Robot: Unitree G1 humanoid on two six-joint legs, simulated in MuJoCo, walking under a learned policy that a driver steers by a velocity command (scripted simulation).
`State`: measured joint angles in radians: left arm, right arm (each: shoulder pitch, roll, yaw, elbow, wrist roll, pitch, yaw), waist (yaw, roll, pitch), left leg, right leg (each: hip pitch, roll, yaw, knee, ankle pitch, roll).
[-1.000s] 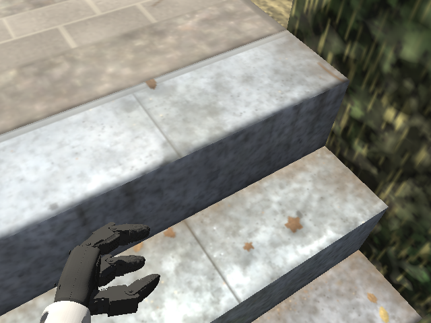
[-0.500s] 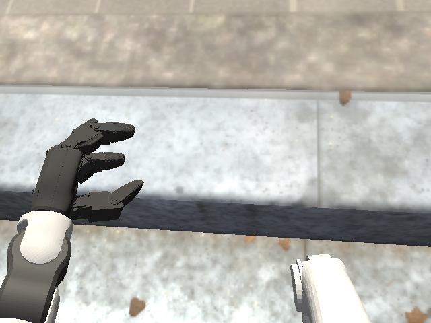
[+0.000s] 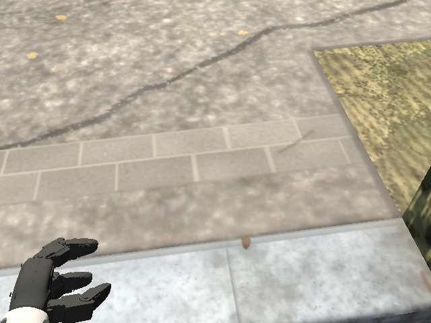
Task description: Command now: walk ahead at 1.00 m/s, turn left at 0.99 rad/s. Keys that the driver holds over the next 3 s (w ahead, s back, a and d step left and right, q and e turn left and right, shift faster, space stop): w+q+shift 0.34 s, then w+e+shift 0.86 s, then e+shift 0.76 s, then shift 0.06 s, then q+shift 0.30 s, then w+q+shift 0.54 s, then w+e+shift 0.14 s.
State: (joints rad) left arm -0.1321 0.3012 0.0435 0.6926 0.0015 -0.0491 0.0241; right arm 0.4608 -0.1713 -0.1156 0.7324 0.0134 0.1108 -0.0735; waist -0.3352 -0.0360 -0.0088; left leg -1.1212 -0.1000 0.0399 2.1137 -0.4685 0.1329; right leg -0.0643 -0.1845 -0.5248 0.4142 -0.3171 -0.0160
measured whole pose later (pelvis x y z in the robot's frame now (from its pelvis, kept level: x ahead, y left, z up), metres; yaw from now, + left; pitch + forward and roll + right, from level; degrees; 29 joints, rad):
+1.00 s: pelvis +0.49 +0.24 +0.35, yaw +11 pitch +2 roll -5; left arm 0.48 0.31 0.10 0.89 0.05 -0.01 0.04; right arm 0.15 -0.17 0.01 0.51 -0.05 -0.11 0.01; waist 0.02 -0.04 -0.10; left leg -0.94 -0.01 -0.22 1.86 -0.42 0.03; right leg -0.36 0.23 -0.07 1.00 -0.68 -0.16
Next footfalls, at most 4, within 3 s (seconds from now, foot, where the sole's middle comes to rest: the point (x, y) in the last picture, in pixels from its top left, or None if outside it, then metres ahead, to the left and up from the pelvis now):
0.22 left None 0.19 0.19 -0.56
0.82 right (78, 319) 0.46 0.17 -0.34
1.14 left None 0.73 0.47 -0.34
1.50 right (34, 123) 1.10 0.23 -0.34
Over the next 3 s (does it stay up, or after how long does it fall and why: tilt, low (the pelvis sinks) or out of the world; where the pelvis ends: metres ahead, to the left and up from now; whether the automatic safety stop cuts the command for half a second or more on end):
stays up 1.41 0.34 0.41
